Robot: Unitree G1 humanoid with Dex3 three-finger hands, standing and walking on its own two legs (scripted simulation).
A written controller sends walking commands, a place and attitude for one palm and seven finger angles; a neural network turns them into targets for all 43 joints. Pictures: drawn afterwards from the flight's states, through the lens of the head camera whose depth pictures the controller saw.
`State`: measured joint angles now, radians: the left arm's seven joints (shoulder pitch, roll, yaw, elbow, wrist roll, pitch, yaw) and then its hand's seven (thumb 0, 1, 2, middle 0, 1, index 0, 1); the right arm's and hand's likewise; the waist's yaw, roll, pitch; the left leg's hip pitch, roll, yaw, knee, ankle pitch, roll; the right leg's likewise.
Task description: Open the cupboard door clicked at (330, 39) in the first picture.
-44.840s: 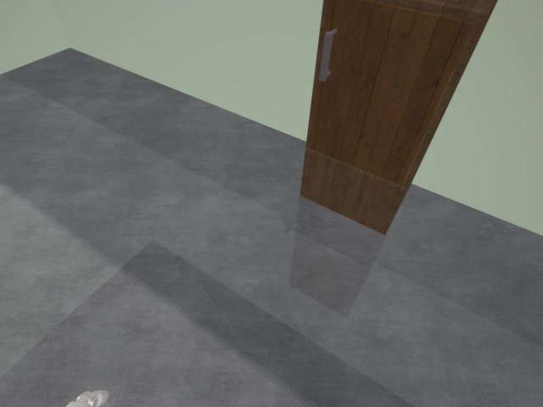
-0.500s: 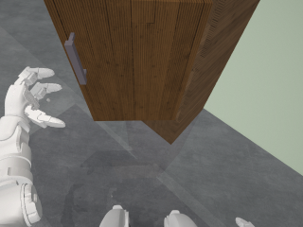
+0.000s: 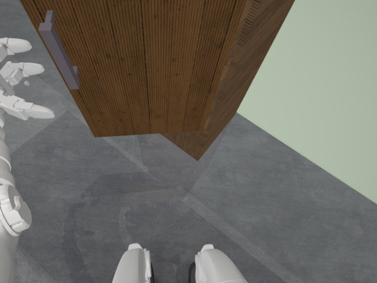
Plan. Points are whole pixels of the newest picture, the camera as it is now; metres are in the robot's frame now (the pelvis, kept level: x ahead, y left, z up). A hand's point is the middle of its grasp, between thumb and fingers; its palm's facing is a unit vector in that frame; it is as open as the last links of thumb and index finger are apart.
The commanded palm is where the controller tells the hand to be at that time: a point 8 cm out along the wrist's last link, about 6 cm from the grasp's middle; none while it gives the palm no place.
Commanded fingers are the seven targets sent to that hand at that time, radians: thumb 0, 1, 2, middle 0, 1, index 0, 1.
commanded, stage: move the hooked fingers beside the handle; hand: left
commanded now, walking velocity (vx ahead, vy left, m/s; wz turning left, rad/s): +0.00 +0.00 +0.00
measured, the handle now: (63, 53) +0.58 +0.23 +0.07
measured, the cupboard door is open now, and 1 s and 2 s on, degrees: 44 44 44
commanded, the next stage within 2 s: slide the fingers in behind the handle in 1.00 s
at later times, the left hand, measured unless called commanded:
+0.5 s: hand (23, 74) +0.52 +0.29 +0.08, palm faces +0.06 -1.00 -0.02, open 14.0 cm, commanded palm +0.50 +0.33 +0.07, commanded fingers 0.00 -0.50 0.30 -0.30 -1.20 -0.30 -1.20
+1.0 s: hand (25, 77) +0.51 +0.29 +0.08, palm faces +0.07 -1.00 -0.02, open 14.0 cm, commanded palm +0.50 +0.33 +0.07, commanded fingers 0.00 -0.50 0.30 -0.30 -1.20 -0.30 -1.20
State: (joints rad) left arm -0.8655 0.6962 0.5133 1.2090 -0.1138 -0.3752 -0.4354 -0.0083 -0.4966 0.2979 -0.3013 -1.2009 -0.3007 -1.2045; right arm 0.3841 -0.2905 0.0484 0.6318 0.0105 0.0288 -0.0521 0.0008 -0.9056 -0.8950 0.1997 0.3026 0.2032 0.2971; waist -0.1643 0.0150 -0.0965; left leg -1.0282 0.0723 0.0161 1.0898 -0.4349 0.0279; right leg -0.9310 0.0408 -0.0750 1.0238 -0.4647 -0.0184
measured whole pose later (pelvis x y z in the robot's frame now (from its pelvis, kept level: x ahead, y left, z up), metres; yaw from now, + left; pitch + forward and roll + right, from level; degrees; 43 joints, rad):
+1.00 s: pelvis +0.01 +0.01 +0.00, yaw +0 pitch +23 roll -5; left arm -0.91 0.73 0.52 1.23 -0.09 -0.37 -0.42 -0.01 -0.50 0.30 -0.30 -1.20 -0.30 -1.20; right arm 0.37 -0.28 0.06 0.61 0.00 0.08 -0.04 0.00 -0.91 -0.89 0.20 0.30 0.20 0.30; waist -0.19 0.01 -0.10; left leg -1.06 0.08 0.00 1.11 -0.46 0.04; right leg -0.95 0.05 -0.08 1.01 -0.47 -0.01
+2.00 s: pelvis +0.01 +0.01 +0.00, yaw +0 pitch +22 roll -5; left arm -0.87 0.57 0.44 1.16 -0.11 -0.39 -0.30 -0.01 -0.50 0.30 -0.29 -1.20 -0.30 -1.20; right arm 0.38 -0.26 0.04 0.64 -0.01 0.08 -0.01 0.00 -0.91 -0.90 0.20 0.30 0.20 0.30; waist -0.17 0.02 -0.12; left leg -1.03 0.07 0.01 1.10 -0.46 0.04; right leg -0.92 0.04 -0.07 1.01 -0.47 -0.01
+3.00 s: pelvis +0.01 +0.00 +0.00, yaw +0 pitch +22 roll -4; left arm -0.88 0.53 0.42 1.17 -0.09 -0.41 -0.24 -0.01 -0.33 0.37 -0.30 -1.22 -0.31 -1.22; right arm 0.38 -0.26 0.03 0.65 -0.01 0.07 -0.01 0.00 -0.91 -0.90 0.20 0.30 0.20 0.30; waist -0.17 0.03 -0.12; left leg -1.03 0.07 0.01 1.10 -0.46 0.02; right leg -0.94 0.05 -0.07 1.03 -0.49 -0.02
